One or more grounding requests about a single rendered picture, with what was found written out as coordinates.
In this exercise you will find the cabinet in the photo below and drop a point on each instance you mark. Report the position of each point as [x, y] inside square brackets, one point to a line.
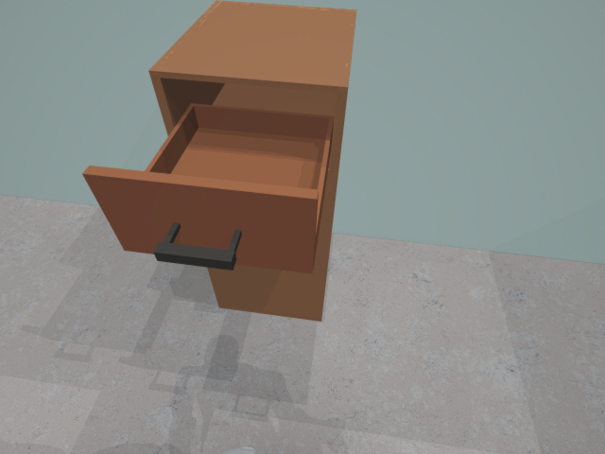
[267, 57]

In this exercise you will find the handle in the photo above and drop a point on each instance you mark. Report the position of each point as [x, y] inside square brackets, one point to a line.
[168, 251]

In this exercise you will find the drawer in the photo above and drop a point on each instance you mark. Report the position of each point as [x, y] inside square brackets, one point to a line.
[223, 169]

